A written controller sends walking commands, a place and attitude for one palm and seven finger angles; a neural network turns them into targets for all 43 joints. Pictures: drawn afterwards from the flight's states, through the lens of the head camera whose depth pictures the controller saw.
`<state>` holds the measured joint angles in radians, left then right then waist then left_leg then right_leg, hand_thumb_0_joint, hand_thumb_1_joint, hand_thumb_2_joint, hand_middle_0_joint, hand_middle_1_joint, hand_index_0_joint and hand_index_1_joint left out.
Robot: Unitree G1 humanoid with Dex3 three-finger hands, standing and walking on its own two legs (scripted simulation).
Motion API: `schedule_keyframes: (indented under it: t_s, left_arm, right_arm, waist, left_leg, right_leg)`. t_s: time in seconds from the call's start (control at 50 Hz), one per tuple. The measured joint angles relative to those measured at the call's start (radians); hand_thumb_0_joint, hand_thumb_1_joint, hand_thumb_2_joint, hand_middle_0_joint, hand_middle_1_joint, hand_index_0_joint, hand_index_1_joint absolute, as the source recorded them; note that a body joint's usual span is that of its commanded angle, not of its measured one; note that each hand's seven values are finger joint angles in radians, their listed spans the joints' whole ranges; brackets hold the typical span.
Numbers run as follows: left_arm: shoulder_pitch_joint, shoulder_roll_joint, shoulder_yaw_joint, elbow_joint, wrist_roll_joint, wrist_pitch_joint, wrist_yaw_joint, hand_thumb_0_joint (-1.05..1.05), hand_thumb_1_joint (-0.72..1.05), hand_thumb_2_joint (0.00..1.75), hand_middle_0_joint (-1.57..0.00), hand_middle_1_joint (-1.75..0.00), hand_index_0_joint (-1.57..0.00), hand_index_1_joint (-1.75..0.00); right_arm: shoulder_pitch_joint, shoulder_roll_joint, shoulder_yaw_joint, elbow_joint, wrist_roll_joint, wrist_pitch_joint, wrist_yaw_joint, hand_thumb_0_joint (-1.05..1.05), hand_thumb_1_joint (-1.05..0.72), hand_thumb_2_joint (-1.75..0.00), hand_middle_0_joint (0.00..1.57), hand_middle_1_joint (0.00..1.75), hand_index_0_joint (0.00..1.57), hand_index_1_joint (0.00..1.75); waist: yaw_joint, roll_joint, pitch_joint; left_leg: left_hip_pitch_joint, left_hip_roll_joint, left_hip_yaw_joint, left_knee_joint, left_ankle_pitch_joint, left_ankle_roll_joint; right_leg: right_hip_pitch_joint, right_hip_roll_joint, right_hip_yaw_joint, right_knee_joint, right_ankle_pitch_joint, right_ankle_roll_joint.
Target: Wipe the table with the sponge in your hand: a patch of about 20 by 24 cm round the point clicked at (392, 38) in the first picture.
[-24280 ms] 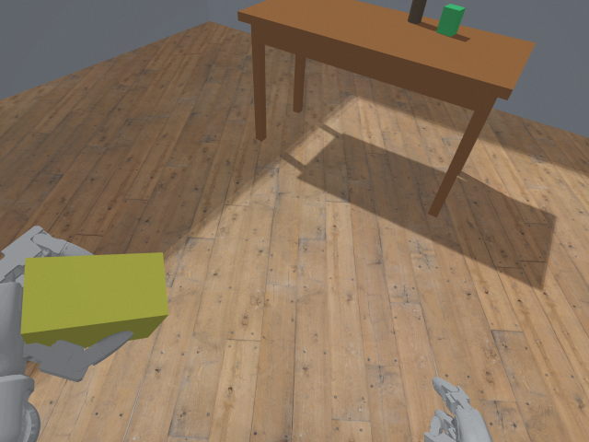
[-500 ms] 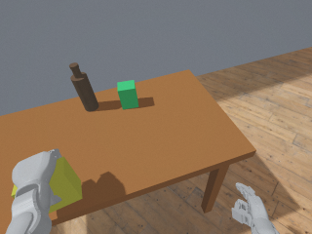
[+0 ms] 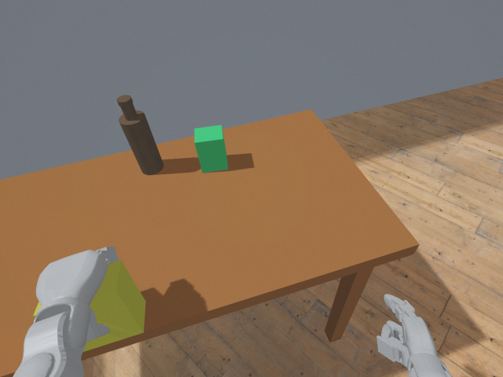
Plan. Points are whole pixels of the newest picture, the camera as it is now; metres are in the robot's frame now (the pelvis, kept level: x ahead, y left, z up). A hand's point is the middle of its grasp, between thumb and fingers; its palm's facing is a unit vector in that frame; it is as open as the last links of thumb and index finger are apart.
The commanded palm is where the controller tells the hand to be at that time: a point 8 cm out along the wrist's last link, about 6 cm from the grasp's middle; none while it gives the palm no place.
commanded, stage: move the sponge above the wiping area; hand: left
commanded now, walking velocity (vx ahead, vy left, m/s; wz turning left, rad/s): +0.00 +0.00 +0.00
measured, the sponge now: (101, 314) +0.18 +0.30 -0.01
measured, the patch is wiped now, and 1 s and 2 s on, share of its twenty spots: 0.00 0.00 0.00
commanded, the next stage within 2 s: lower the sponge onto the table in 0.54 s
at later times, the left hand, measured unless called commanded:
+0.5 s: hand (102, 283) +0.21 +0.29 +0.04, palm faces -0.08 -0.11 -0.99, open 10.0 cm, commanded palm +0.19 +0.30 +0.12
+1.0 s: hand (80, 272) +0.21 +0.31 +0.07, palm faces +0.07 -0.04 -1.00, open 10.0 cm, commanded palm +0.18 +0.30 +0.12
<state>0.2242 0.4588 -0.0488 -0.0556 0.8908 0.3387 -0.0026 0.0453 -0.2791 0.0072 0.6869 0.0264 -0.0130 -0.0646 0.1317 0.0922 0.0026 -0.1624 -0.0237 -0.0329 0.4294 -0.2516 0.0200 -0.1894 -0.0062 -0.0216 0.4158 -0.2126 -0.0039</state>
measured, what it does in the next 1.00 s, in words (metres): stands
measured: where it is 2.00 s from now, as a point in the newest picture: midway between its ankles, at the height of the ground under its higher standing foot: outside the picture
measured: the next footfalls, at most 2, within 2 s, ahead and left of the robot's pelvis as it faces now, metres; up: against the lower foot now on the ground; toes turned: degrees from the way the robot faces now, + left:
none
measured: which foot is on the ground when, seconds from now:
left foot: down 0.00-1.00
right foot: down 0.00-1.00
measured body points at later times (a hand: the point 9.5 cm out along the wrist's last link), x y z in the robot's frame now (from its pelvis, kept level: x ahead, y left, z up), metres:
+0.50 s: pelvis +0.00 +0.00 +0.00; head +0.00 -0.03 +0.45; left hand +0.21 +0.29 +0.10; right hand +0.23 -0.22 -0.09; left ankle -0.01 +0.11 -0.74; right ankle +0.01 -0.12 -0.74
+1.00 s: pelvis +0.00 +0.00 +0.00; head +0.00 -0.02 +0.45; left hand +0.20 +0.31 +0.13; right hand +0.24 -0.21 -0.09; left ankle -0.01 +0.11 -0.74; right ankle +0.01 -0.12 -0.74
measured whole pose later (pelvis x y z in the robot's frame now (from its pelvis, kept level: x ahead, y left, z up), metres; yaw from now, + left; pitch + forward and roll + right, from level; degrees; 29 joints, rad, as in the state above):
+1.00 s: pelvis +0.00 +0.00 +0.00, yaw -1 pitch -1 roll -1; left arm 0.24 0.48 0.03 -0.12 0.93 0.22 0.14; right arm 0.06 -0.24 -0.01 0.71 0.02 -0.02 -0.05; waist 0.15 0.08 -0.01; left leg -0.15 -0.01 -0.02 0.43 -0.26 0.02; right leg -0.18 0.01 0.00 0.39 -0.20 -0.01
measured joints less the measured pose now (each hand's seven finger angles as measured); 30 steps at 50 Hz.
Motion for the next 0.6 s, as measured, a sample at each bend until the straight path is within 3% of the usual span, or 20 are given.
schedule_keyframes:
  t_s: [0.06,0.12,0.22,0.28,0.34,0.38,0.44,0.52,0.6]
  left_arm:
    - [-0.001,0.008,-0.006,-0.015,0.042,-0.111,0.041,-0.01,-0.49,1.03,-0.73,-1.29,-0.76,-1.29]
    - [-0.040,0.020,0.012,0.001,0.077,-0.156,0.115,-0.01,-0.49,1.03,-0.73,-1.29,-0.76,-1.29]
    - [-0.116,0.023,0.072,0.053,0.026,-0.062,0.164,-0.01,-0.49,1.03,-0.73,-1.29,-0.76,-1.29]
    - [-0.132,0.019,0.074,0.083,-0.004,0.029,0.130,-0.01,-0.49,1.03,-0.73,-1.29,-0.76,-1.29]
    - [-0.115,0.011,0.039,0.088,-0.010,0.075,0.064,-0.01,-0.49,1.03,-0.73,-1.29,-0.76,-1.29]
    - [-0.088,0.000,0.014,0.071,-0.006,0.058,0.027,-0.01,-0.49,1.04,-0.73,-1.29,-0.76,-1.29]
    - [-0.039,-0.010,-0.006,0.026,0.012,-0.024,0.015,-0.01,-0.49,1.04,-0.73,-1.29,-0.76,-1.29]
    - [-0.017,0.010,0.011,-0.008,0.057,-0.123,0.085,-0.01,-0.49,1.04,-0.73,-1.29,-0.76,-1.29]
    - [-0.039,0.034,0.073,0.003,0.045,-0.095,0.150,-0.01,-0.49,1.04,-0.73,-1.29,-0.76,-1.29]
  right_arm:
    - [0.015,0.010,-0.008,0.012,-0.016,-0.019,-0.014,0.01,-0.91,-0.90,0.20,0.30,0.20,0.30]
    - [0.014,0.026,-0.013,0.030,-0.015,-0.027,-0.018,0.01,-0.91,-0.90,0.20,0.30,0.20,0.30]
    - [-0.008,0.043,-0.005,0.053,0.007,-0.013,-0.010,0.01,-0.91,-0.90,0.20,0.30,0.20,0.30]
    - [-0.020,0.038,0.007,0.049,0.021,0.002,-0.002,0.01,-0.91,-0.90,0.20,0.30,0.20,0.30]
    - [-0.022,0.024,0.014,0.029,0.023,0.010,0.004,0.01,-0.91,-0.90,0.20,0.30,0.20,0.30]
    - [-0.015,0.015,0.012,0.015,0.017,0.007,0.007,0.01,-0.91,-0.90,0.20,0.30,0.20,0.30]
    - [0.002,0.011,0.003,0.005,0.000,-0.003,0.002,0.01,-0.91,-0.90,0.20,0.30,0.20,0.30]
    - [0.018,0.021,-0.010,0.016,-0.013,-0.013,-0.007,0.01,-0.91,-0.90,0.20,0.30,0.20,0.30]
    - [0.010,0.030,-0.015,0.037,-0.001,-0.006,-0.002,0.01,-0.91,-0.90,0.20,0.30,0.20,0.30]
  waist:
    - [0.024,-0.015,0.008]
    - [0.031,-0.020,0.009]
    - [0.007,-0.010,-0.008]
    - [-0.015,0.000,-0.016]
    - [-0.028,0.007,-0.012]
    - [-0.028,0.007,-0.009]
    - [-0.013,-0.002,-0.004]
    - [0.013,-0.018,0.001]
    - [0.019,-0.020,-0.002]
  left_leg:
    - [0.001,0.006,0.000,0.010,-0.006,-0.004]
    - [0.003,0.012,0.002,0.015,-0.010,-0.008]
    - [0.007,0.011,0.008,-0.003,0.001,-0.009]
    - [0.009,0.006,0.009,-0.017,0.009,-0.006]
    - [0.007,-0.001,0.006,-0.022,0.014,-0.002]
    - [0.002,-0.003,0.006,-0.019,0.013,0.001]
    - [0.001,-0.002,0.008,-0.012,0.006,0.002]
    - [0.007,0.007,0.010,-0.001,-0.005,-0.003]
    - [0.015,0.015,0.013,-0.001,-0.008,-0.008]
  right_leg:
    - [0.005,0.007,0.000,-0.001,0.001,-0.005]
    - [0.009,0.013,0.002,-0.005,0.004,-0.009]
    - [0.008,0.011,0.008,-0.015,0.012,-0.005]
    - [0.006,0.006,0.009,-0.019,0.015,-0.002]
    - [0.002,0.000,0.008,-0.017,0.014,0.001]
    - [-0.003,-0.003,0.007,-0.012,0.012,0.003]
    - [-0.004,-0.001,0.009,-0.008,0.007,0.002]
    - [0.005,0.008,0.011,-0.008,0.004,-0.003]
    - [0.016,0.016,0.014,-0.017,0.008,-0.006]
